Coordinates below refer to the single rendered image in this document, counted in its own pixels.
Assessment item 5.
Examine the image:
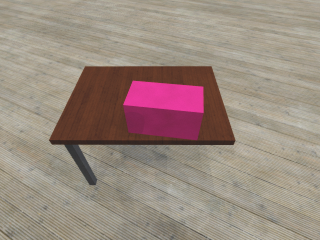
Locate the carton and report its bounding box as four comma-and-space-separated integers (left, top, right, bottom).
123, 80, 204, 141

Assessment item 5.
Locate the table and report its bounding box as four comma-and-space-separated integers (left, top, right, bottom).
49, 66, 236, 186

